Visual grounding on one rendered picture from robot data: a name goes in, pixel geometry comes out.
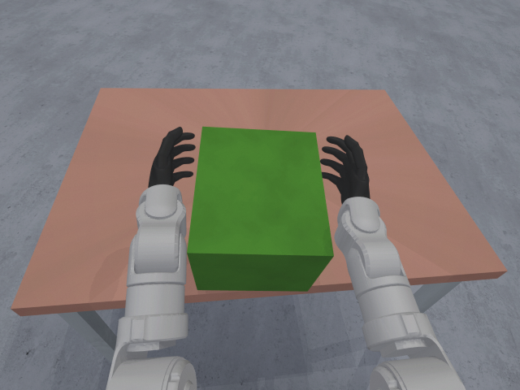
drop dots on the left robot hand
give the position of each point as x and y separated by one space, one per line
164 163

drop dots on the right robot upper arm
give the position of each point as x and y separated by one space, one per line
420 373

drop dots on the table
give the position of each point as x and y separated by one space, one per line
80 263

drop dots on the right robot hand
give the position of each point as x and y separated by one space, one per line
354 181

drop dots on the robot left forearm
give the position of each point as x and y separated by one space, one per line
154 311

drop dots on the left robot upper arm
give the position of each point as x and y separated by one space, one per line
154 373

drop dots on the robot right forearm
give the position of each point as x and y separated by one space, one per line
393 324

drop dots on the carton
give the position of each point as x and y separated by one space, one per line
259 219

